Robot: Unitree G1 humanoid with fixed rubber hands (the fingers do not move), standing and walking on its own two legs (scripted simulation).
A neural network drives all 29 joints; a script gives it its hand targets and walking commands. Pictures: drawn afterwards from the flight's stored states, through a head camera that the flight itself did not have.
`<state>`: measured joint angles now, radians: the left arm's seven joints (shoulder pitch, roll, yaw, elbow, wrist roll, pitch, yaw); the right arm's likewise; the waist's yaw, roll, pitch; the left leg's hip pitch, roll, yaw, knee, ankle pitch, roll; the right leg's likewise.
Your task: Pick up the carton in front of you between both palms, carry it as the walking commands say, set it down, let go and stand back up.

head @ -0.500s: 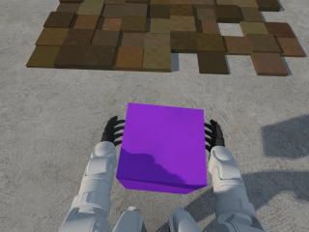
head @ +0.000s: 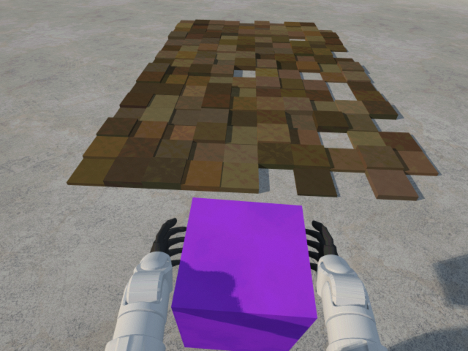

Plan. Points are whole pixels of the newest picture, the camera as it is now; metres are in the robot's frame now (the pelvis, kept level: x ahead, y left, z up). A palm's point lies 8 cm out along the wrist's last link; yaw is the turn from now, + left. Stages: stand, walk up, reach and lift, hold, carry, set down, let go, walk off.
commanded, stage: reach and lift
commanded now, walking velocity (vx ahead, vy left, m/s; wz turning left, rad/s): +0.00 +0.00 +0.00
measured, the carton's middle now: (240, 279) +0.29 +0.00 -0.06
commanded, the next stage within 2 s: hold in 0.98 s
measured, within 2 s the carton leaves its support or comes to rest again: neither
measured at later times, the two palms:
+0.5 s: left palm (159, 256) +0.28 +0.15 +0.03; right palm (328, 259) +0.28 -0.15 +0.03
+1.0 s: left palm (158, 251) +0.28 +0.15 +0.04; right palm (329, 255) +0.29 -0.15 +0.04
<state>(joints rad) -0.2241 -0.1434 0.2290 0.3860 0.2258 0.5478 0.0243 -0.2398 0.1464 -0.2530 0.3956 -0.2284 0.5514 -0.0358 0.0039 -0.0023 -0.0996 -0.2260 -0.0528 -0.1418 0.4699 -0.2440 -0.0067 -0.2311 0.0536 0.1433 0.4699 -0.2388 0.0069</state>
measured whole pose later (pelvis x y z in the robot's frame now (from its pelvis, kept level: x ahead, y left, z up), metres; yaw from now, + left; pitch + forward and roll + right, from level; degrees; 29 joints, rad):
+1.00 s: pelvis +0.00 +0.00 +0.01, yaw +0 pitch -5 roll +0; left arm -0.25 -0.15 0.22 0.28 0.27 0.69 0.00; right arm -0.26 0.15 -0.24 0.29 -0.27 0.69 -0.01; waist 0.01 0.00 -0.01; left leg -0.07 -0.04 -0.13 0.37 -0.21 0.00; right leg -0.08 0.04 0.14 0.37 -0.20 0.01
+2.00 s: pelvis +0.05 -0.01 -0.01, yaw +2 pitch +3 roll +0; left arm -0.22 -0.14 0.12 -0.02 0.16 0.95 0.07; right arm -0.21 0.10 -0.15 -0.04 -0.15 0.96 -0.05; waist 0.00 0.01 -0.18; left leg -0.31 0.03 0.01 0.64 -0.43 0.00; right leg -0.26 -0.02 -0.02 0.57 -0.37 0.00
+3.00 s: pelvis +0.64 +0.02 +0.01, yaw -2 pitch +4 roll -2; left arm -0.07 -0.13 0.06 -0.35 0.13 1.14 0.08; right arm -0.09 0.13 -0.09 -0.33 -0.10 1.13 -0.09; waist -0.03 0.01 -0.07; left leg -0.08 0.02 0.21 0.24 -0.24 0.06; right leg -0.60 -0.10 -0.12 0.76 -0.16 0.00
